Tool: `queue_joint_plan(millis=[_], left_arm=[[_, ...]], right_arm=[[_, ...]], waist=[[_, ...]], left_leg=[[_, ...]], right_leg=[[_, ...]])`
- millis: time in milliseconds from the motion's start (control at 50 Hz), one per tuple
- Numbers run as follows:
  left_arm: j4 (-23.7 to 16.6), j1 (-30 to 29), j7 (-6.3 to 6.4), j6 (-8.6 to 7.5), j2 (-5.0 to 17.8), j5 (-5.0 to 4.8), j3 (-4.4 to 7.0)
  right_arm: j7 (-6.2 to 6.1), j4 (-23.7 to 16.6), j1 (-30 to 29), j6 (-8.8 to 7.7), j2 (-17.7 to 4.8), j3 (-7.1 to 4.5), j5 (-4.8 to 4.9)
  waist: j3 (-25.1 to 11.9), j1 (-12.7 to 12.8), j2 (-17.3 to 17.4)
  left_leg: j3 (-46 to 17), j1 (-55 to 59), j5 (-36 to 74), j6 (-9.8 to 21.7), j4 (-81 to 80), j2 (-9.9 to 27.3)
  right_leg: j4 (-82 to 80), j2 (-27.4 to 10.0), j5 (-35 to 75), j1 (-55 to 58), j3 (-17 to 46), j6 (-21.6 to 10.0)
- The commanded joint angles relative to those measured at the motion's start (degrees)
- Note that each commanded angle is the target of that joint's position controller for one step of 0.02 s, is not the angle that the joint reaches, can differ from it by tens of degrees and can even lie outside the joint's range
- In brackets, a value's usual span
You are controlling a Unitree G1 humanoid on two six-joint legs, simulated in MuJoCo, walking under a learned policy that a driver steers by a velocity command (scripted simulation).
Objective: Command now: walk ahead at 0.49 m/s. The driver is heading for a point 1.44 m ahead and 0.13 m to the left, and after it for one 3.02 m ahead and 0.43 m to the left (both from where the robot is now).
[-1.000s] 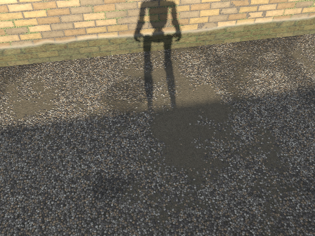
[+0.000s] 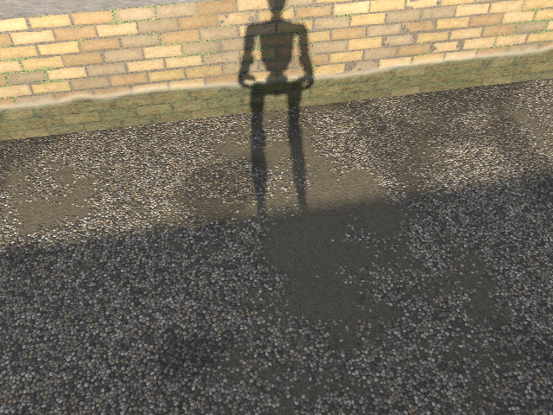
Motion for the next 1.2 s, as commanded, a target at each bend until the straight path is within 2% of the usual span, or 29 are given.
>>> queue_joint_plan(millis=[20, 60, 180, 280, 780, 800, 820, 1140, 1160, 1200], left_arm=[[-4.9, -4.2, -0.36, -1.26, 4.4, -0.11, 0.76], [-5.1, -4.3, -0.4, -1.6, 4.5, -0.35, 0.65], [-5.4, -4.8, -0.76, -2.03, 3.9, -0.08, 0.41], [-5.4, -4.7, -0.95, -2.1, 3.5, 0.1, 0.32], [-4.7, -3.4, -0.59, -1.69, 3.8, 0.51, 0.7], [-4.9, -3.7, -0.25, -1.42, 3.9, 0.67, 0.98], [-4.9, -3.7, -0.12, -1.31, 4.0, 0.67, 1.04], [-5.3, -4.4, -0.02, -0.92, 3.5, 0.22, 0.78], [-5.2, -4.4, -0.37, -1.2, 3.4, 0.08, 0.48], [-5.3, -4.3, -0.51, -1.52, 3.5, -0.19, 0.36]], right_arm=[[0.76, -6.3, -3.9, -1.17, -2.4, -0.44, -0.38], [0.98, -6.6, -3.4, -1.2, -2.2, -0.42, -0.58], [0.81, -6.8, -3.1, -1.42, -2.5, -0.57, -0.47], [0.69, -7.0, -3.4, -1.46, -2.4, -0.59, -0.33], [0.57, -6.4, -1.6, -2.08, -3.4, -0.73, 0.05], [-0.13, -5.1, -0.1, -1.93, -4.5, -1.19, 0.54], [-0.4, -5.0, 0.2, -1.81, -4.7, -1.24, 0.52], [-0.34, -4.8, -1.6, -1.42, -3.5, -0.82, 0.15], [0.32, -6.1, -3.1, -1.54, -2.4, -0.35, -0.34], [0.71, -6.4, -3.2, -1.52, -2.0, -0.26, -0.55]], waist=[[-1.1, 0.3, -1.7], [-1.8, 0.1, -2.7], [-1.1, -0.3, -0.3], [-0.8, -0.2, 0.2], [-2.0, -0.2, 0.3], [-3.0, -0.2, 1.1], [-3.0, -0.4, 1.2], [-2.0, 0.1, -0.4], [-0.9, 0.0, -1.3], [-1.3, 0.2, -2.4]], left_leg=[[-4.3, 5.2, 13.4, -0.2, -6.0, 0.4], [-4.8, 6.0, 11.2, -0.1, -6.9, 0.4], [-5.8, 6.6, 9.7, 0.2, -9.3, 1.4], [-6.2, 6.2, 9.2, 0.4, -10.5, 1.8], [-5.8, 7.3, 19.8, 0.9, -8.8, 1.5], [-5.7, 9.3, 22.3, 0.9, -8.4, 2.3], [-5.5, 9.4, 23.4, 1.1, -8.3, 2.6], [-4.8, 6.9, 17.9, 0.3, -7.2, 1.6], [-5.0, 4.7, 15.2, 0.3, -7.5, 0.8], [-5.4, 5.1, 12.9, 0.4, -8.0, 0.6]], right_leg=[[-7.9, -1.1, 20.1, -7.2, 1.4, -2.6], [-9.5, -1.2, 16.7, -7.6, 2.0, -2.8], [-10.1, -0.8, 13.6, -7.8, 1.4, -2.1], [-10.1, -0.7, 12.6, -7.1, 0.7, -1.6], [-6.9, -0.5, 17.9, -4.5, -0.7, -1.2], [-6.1, -0.7, 19.7, -4.7, -1.8, -1.7], [-5.7, -0.7, 20.3, -4.7, -2.2, -1.6], [-6.4, -1.1, 21.5, -5.3, -1.4, -2.2], [-7.3, -1.0, 19.2, -5.3, -0.1, -1.8], [-8.9, -1.2, 16.3, -5.7, 0.7, -2.1]])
